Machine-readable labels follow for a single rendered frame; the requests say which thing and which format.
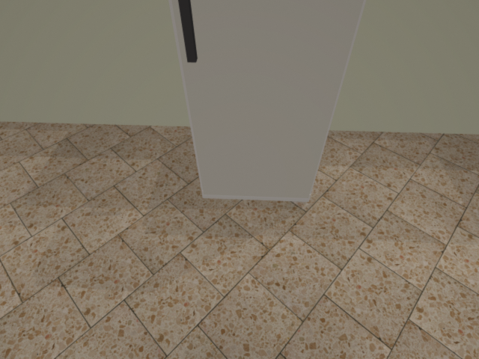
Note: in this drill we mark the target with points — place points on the handle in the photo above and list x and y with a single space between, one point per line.
188 30

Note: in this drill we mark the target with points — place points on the fridge door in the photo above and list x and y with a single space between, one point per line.
262 91

